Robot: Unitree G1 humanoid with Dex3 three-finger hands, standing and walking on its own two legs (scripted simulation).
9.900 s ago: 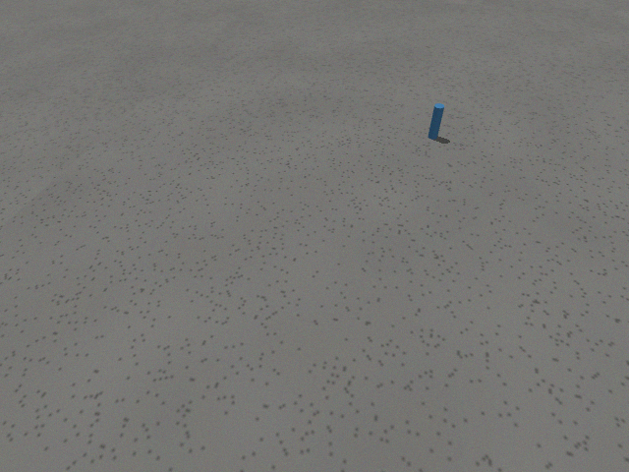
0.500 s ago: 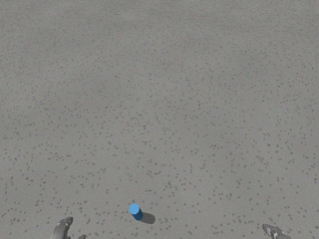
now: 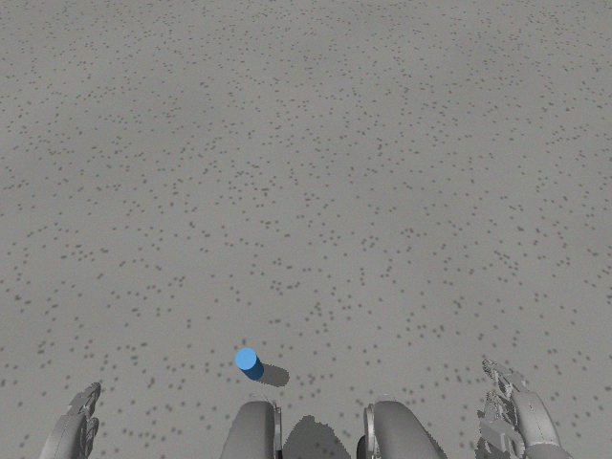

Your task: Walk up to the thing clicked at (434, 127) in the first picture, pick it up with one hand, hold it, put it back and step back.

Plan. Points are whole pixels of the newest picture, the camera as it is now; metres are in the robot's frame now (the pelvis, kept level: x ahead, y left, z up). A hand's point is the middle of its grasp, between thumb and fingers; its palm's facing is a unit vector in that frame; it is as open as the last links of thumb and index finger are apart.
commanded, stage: go down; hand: left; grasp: from the side
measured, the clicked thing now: (250, 365) +0.33 +0.17 -0.58
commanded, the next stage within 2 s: none
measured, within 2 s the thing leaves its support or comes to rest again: neither
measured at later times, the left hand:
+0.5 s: hand (127, 399) +0.22 +0.32 -0.21, palm faces +0.06 -0.98 -0.21, open 17.4 cm
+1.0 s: hand (123, 379) +0.26 +0.35 -0.25, palm faces +0.06 -0.98 -0.18, open 17.4 cm
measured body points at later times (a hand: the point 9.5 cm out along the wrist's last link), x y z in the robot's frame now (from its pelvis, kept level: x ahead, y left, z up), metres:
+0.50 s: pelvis -0.03 +0.00 -0.14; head +0.15 +0.02 +0.28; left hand +0.21 +0.37 -0.20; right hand +0.16 -0.27 -0.25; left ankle +0.02 +0.12 -0.64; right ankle +0.02 -0.14 -0.64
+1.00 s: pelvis -0.06 -0.01 -0.21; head +0.14 +0.03 +0.19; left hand +0.25 +0.40 -0.24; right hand +0.11 -0.29 -0.32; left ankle +0.02 +0.12 -0.64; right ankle +0.02 -0.14 -0.64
